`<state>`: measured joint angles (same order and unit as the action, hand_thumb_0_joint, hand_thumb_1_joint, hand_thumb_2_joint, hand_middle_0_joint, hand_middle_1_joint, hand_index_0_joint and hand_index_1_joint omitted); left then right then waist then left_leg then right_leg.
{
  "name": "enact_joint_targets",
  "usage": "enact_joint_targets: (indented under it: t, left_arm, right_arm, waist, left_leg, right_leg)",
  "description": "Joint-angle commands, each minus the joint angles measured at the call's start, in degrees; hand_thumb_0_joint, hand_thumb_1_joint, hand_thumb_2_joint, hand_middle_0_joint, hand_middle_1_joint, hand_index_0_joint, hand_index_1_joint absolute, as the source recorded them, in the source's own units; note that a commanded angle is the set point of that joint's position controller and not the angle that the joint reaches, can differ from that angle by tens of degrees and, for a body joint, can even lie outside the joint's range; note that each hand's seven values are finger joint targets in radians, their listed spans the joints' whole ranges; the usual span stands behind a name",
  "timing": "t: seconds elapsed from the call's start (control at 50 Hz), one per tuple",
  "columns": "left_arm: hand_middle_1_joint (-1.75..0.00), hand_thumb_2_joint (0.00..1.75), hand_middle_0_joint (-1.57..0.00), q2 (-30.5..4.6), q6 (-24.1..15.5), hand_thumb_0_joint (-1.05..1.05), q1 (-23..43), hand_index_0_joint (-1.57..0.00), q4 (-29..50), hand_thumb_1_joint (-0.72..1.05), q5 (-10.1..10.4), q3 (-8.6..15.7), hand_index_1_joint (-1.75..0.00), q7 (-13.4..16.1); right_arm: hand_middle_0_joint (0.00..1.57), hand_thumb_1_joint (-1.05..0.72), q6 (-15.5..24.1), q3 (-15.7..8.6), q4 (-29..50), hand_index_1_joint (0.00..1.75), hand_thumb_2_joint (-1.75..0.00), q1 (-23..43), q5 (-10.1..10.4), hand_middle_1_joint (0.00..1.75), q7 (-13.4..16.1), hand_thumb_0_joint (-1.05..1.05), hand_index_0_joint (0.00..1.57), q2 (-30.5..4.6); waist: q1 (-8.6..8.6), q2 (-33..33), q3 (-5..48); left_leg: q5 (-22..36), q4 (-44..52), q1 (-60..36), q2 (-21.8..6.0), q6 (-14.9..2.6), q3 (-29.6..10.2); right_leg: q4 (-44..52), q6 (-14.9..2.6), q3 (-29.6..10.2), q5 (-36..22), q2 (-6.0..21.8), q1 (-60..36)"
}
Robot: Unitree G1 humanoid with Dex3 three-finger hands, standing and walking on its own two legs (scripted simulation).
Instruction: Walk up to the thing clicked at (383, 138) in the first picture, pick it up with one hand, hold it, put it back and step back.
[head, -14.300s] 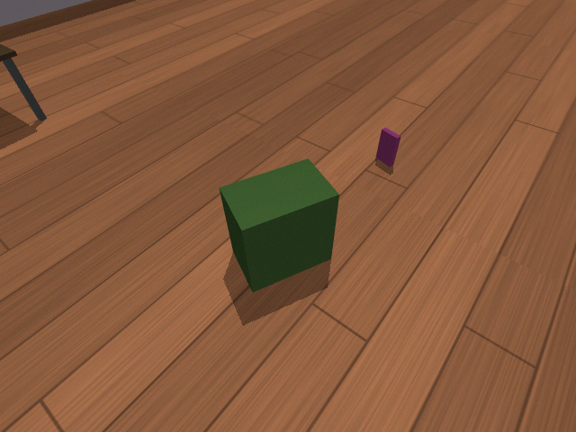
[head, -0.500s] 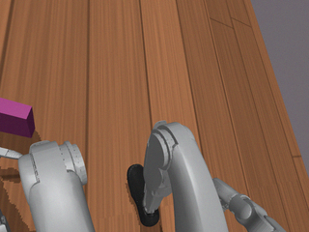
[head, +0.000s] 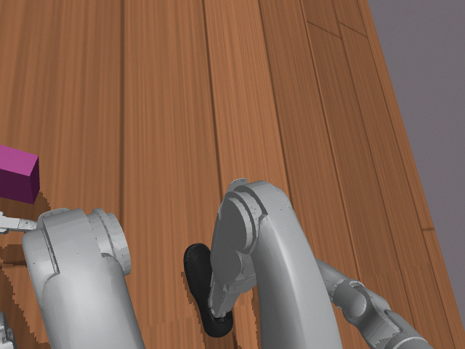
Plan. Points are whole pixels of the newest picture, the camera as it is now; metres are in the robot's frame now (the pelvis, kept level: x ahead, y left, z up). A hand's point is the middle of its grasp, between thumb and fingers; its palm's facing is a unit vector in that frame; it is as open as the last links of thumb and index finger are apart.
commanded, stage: rest palm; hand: left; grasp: from the side
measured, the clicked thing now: out of the picture +0.42 +0.26 -0.19
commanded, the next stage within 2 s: close in 0.14 s
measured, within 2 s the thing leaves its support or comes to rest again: leaves its support in 1.12 s
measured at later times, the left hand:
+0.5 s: hand out of the picture +0.40 +0.27 -0.17, palm faces +0.32 -0.95 +0.00, open 13.9 cm
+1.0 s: hand out of the picture +0.40 +0.28 -0.17, palm faces +0.34 -0.94 +0.01, open 9.6 cm
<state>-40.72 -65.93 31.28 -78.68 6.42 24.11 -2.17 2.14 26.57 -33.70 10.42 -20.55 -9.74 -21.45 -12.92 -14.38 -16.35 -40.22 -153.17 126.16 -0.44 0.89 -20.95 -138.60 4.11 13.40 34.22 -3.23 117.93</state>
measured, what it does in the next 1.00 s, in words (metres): stands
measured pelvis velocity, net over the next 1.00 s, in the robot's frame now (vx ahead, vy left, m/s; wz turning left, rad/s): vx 0.00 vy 0.01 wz -0.02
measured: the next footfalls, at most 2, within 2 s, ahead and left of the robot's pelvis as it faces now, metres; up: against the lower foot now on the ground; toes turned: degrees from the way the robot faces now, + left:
none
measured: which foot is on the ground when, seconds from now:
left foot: down 0.00-1.00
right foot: down 0.00-1.00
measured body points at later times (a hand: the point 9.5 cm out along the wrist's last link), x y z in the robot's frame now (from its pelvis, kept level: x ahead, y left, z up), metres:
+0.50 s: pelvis +0.00 +0.00 +0.00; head +0.21 +0.20 +0.34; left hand +0.37 +0.32 -0.17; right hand +0.18 -0.24 -0.03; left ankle +0.09 +0.12 -0.25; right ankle +0.15 -0.12 -0.24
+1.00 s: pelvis +0.00 +0.01 +0.00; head +0.21 +0.20 +0.34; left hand +0.38 +0.33 -0.17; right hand +0.18 -0.23 -0.02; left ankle +0.09 +0.12 -0.25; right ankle +0.15 -0.12 -0.24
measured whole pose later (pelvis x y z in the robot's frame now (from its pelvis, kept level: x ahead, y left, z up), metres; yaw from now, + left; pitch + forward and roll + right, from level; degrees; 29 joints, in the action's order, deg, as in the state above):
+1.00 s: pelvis +0.00 +0.01 +0.00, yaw -1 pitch +9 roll -18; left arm -45.0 -68.0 32.5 -81.3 6.9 24.9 0.3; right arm 1.1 29.0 -32.6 11.6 -21.3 -10.1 -21.7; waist -12.8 -16.3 -17.8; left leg -40.6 -153.9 125.7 -0.9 0.2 -22.5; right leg -137.6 4.4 14.6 33.6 -4.2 116.9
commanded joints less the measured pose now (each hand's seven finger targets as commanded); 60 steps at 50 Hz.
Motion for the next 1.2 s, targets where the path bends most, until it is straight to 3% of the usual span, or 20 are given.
enact_joint_targets:
  t: [0.0, 0.22, 0.24, 0.3, 0.34, 0.36, 0.4, 0.42, 0.46, 0.5, 0.52, 0.62, 0.66, 0.68, 0.78, 0.82, 0.84, 0.92, 1.0, 1.18]
  left_arm:
    - [-0.09, 0.15, -0.09, -6.9, -4.5, 0.0, 9.0, -0.09, 5.6, -0.47, -1.0, -0.6, -0.1, 1.2]
    - [-0.12, 0.2, -0.12, -9.0, -6.0, 0.0, 9.4, -0.11, 4.9, -0.35, -1.2, 0.9, -0.12, 3.3]
    - [-0.19, 0.23, -0.2, -9.6, -6.2, 0.0, 8.9, -0.19, 5.5, -0.27, -0.9, 1.6, -0.19, 3.4]
    - [-0.29, 0.32, -0.32, -10.0, -6.8, 0.0, 10.8, -0.32, 6.4, -0.15, -0.6, 2.0, -0.29, 3.4]
    - [-0.31, 0.34, -0.35, -11.0, -6.9, 0.0, 10.8, -0.35, 6.5, -0.1, -0.6, 2.5, -0.31, 3.6]
    - [-0.31, 0.35, -0.35, -9.5, -7.0, 0.0, 11.2, -0.35, 6.5, -0.09, -0.7, 1.4, -0.31, 3.4]
    - [-0.37, 0.41, -0.41, -11.7, -6.8, 0.0, 10.0, -0.41, 5.7, 0.0, -1.3, 2.5, -0.37, 3.4]
    - [-0.38, 0.42, -0.44, -10.0, -6.8, 0.0, 10.3, -0.43, 5.6, 0.02, -1.5, 0.9, -0.38, 3.0]
    - [-0.42, 0.45, -0.47, -10.5, -6.4, 0.0, 9.6, -0.47, 4.2, 0.07, -1.9, 1.3, -0.42, 2.9]
    - [-0.43, 0.47, -0.49, -9.5, -6.4, 0.0, 9.8, -0.48, 4.4, 0.1, -1.5, 0.6, -0.43, 2.7]
    - [-0.46, 0.49, -0.53, -10.9, -6.3, 0.0, 9.1, -0.52, 4.5, 0.11, -1.2, 1.8, -0.46, 2.8]
    - [-0.56, 0.59, -0.63, -9.9, -6.1, 0.0, 11.0, -0.62, 3.8, 0.27, -0.4, 1.4, -0.56, 3.2]
    - [-0.59, 0.63, -0.66, -9.7, -6.3, 0.0, 11.2, -0.66, 4.1, 0.33, -0.4, 1.3, -0.59, 3.2]
    - [-0.6, 0.62, -0.69, -11.9, -6.4, 0.0, 11.4, -0.68, 4.3, 0.33, -0.8, 2.2, -0.6, 3.3]
    - [-0.7, 0.72, -0.78, -9.3, -6.1, 0.0, 10.7, -0.77, 3.3, 0.38, -1.1, 0.1, -0.71, 2.6]
    - [-0.73, 0.74, -0.81, -10.1, -5.8, 0.0, 9.7, -0.8, 2.0, 0.37, -0.9, 1.1, -0.73, 2.7]
    - [-0.73, 0.74, -0.81, -8.9, -5.7, 0.0, 9.9, -0.8, 2.7, 0.37, -0.8, 0.0, -0.73, 2.5]
    - [-0.8, 0.8, -0.87, -9.3, -5.5, 0.0, 10.3, -0.87, 3.7, 0.39, -0.3, 0.0, -0.8, 2.0]
    - [-0.87, 0.85, -0.94, -8.1, -5.3, 0.0, 11.1, -0.94, 3.0, 0.38, -0.5, -1.4, -0.87, 1.6]
    - [-0.98, 0.94, -1.05, -8.7, -5.1, 0.0, 9.9, -1.04, 3.4, 0.35, -0.3, -0.2, -0.99, 1.5]
  right_arm:
    - [0.2, -0.92, -0.8, -6.6, 1.1, 0.3, -0.91, -0.9, -0.1, 0.3, 0.9, 0.0, 0.2, -20.2]
    - [0.2, -0.91, -0.7, -5.5, 1.6, 0.3, -0.91, 0.3, -0.6, 0.3, 0.6, 0.0, 0.2, -20.3]
    - [0.2, -0.91, -0.7, -5.5, 1.8, 0.3, -0.9, 0.4, -0.6, 0.3, 0.7, 0.0, 0.2, -20.1]
    - [0.2, -0.91, -0.6, -5.5, 1.8, 0.3, -0.9, 0.5, -0.6, 0.3, 0.7, 0.0, 0.2, -20.4]
    - [0.2, -0.91, -0.6, -5.3, 1.5, 0.3, -0.9, 0.2, -0.7, 0.3, 0.8, 0.0, 0.2, -20.3]
    - [0.2, -0.91, -0.6, -5.5, 1.7, 0.3, -0.9, 0.4, -0.7, 0.3, 0.8, 0.0, 0.2, -20.4]
    - [0.2, -0.9, -0.9, -5.2, 1.3, 0.3, -0.9, -0.4, -0.8, 0.3, 0.8, 0.0, 0.2, -20.6]
    - [0.2, -0.91, -1.0, -5.3, 1.6, 0.3, -0.9, 0.4, -0.7, 0.3, 0.8, 0.0, 0.2, -20.7]
    - [0.2, -0.9, -1.2, -5.5, 1.7, 0.3, -0.9, 0.3, -0.7, 0.3, 0.9, 0.0, 0.2, -21.0]
    - [0.2, -0.9, -1.3, -5.3, 1.9, 0.3, -0.9, 0.6, -0.7, 0.3, 0.7, 0.0, 0.2, -21.1]
    - [0.2, -0.9, -1.3, -5.1, 1.7, 0.3, -0.9, 0.1, -0.8, 0.3, 0.7, 0.0, 0.2, -21.1]
    - [0.2, -0.89, -1.3, -4.8, 1.7, 0.3, -0.9, 0.0, -0.9, 0.3, 0.8, 0.0, 0.2, -21.2]
    - [0.2, -0.88, -1.3, -4.6, 2.0, 0.3, -0.89, 0.3, -0.9, 0.3, 0.8, 0.0, 0.2, -20.9]
    - [0.2, -0.89, -1.4, -4.6, 1.4, 0.3, -0.9, 0.1, -0.9, 0.3, 0.8, 0.0, 0.2, -21.0]
    - [0.2, -0.88, -1.7, -4.4, 2.1, 0.3, -0.89, 0.7, -1.0, 0.3, 0.8, 0.0, 0.2, -20.9]
    - [0.2, -0.89, -1.8, -4.6, 1.9, 0.3, -0.89, 0.4, -0.9, 0.3, 0.9, 0.0, 0.2, -21.1]
    - [0.2, -0.89, -1.7, -4.8, 2.1, 0.3, -0.9, 0.7, -0.9, 0.3, 0.8, 0.0, 0.2, -21.3]
    - [0.2, -0.88, -1.6, -4.8, 1.8, 0.3, -0.89, 0.4, -0.8, 0.3, 0.9, 0.0, 0.2, -21.1]
    - [0.2, -0.89, -1.7, -4.6, 1.5, 0.3, -0.89, 0.8, -0.4, 0.3, 0.9, 0.0, 0.2, -20.9]
    - [0.2, -0.89, -2.0, -4.8, 1.6, 0.3, -0.89, 0.5, -0.4, 0.3, 1.0, 0.0, 0.2, -20.8]
  waist:
    - [-5.59, 27.1, 30.4]
    - [-5.53, 27.7, 29.2]
    - [-5.0, 27.4, 30.1]
    - [-5.87, 27.7, 29.6]
    - [-5.56, 28.5, 30.0]
    - [-6.09, 28.3, 29.7]
    - [-5.75, 29.4, 30.6]
    - [-6.21, 29.1, 29.4]
    - [-6.2, 29.2, 27.8]
    - [-6.19, 28.8, 27.8]
    - [-5.84, 29.1, 28.9]
    - [-7.2, 27.7, 28.2]
    - [-6.95, 27.1, 28.1]
    - [-6.44, 28.5, 28.0]
    - [-7.24, 27.5, 27.2]
    - [-6.87, 26.9, 27.1]
    - [-7.04, 26.8, 27.4]
    - [-6.82, 26.8, 28.6]
    - [-7.38, 26.5, 26.3]
    - [-6.28, 27.2, 27.7]
  left_leg:
    - [4.2, 20.0, -19.6, -2.4, 0.88, 5.2]
    - [2.4, 20.3, -19.1, -2.7, 0.94, 4.7]
    - [2.5, 19.7, -19.1, -2.6, 0.72, 5.3]
    - [2.3, 19.7, -19.2, -2.8, 0.76, 5.0]
    - [2.6, 19.6, -19.7, -2.9, 0.73, 4.9]
    - [2.7, 20.0, -20.4, -3.1, 0.93, 4.7]
    - [3.9, 20.1, -21.1, -3.2, 1.08, 4.4]
    - [3.2, 20.5, -20.8, -3.3, 1.27, 4.1]
    - [2.8, 21.4, -20.9, -3.5, 1.44, 3.5]
    - [3.2, 21.1, -21.0, -3.4, 1.46, 3.3]
    - [3.6, 20.8, -21.4, -3.4, 1.34, 3.5]
    - [3.8, 20.0, -20.3, -3.2, 1.02, 3.5]
    - [3.8, 20.0, -20.3, -3.3, 0.97, 3.3]
    - [3.8, 20.0, -20.2, -3.4, 1.02, 3.5]
    - [3.5, 20.4, -20.0, -3.5, 1.1, 3.2]
    - [2.7, 20.5, -19.8, -3.4, 1.01, 3.1]
    - [3.0, 20.4, -20.4, -3.4, 1.08, 3.1]
    - [3.2, 20.1, -20.5, -3.3, 0.9, 3.5]
    - [1.3, 20.8, -19.2, -3.4, 0.98, 2.8]
    - [3.2, 20.8, -20.7, -3.4, 1.1, 3.1]
  right_leg:
    - [9.3, -4.34, 7.0, -7.7, -2.1, -13.6]
    - [9.5, -4.37, 7.7, -6.3, -2.5, -13.5]
    - [9.9, -4.4, 7.4, -6.3, -2.7, -14.2]
    - [10.1, -4.16, 7.4, -6.4, -2.5, -14.0]
    - [9.8, -4.28, 7.3, -6.8, -2.8, -14.3]
    - [9.8, -4.24, 7.4, -6.7, -2.5, -13.7]
    - [9.3, -4.35, 7.7, -7.6, -2.7, -14.5]
    - [9.2, -4.31, 8.0, -7.1, -2.5, -13.4]
    - [8.9, -4.32, 8.2, -6.6, -2.3, -12.2]
    - [8.9, -4.19, 8.2, -7.2, -2.4, -12.5]
    - [9.1, -4.26, 8.1, -7.5, -2.6, -13.4]
    - [9.7, -4.04, 8.2, -8.0, -2.6, -14.0]
    - [9.8, -3.9, 8.1, -8.1, -2.6, -14.3]
    - [9.6, -4.12, 7.9, -7.8, -2.7, -13.9]
    - [9.6, -4.14, 8.2, -7.6, -2.7, -13.7]
    - [9.8, -4.06, 8.4, -6.9, -2.7, -13.6]
    - [9.8, -3.99, 8.3, -7.2, -2.7, -13.4]
    - [10.1, -4.01, 8.1, -7.5, -2.8, -14.2]
    - [10.0, -4.02, 8.3, -6.1, -2.6, -12.5]
    - [9.9, -4.15, 7.9, -7.3, -2.6, -13.3]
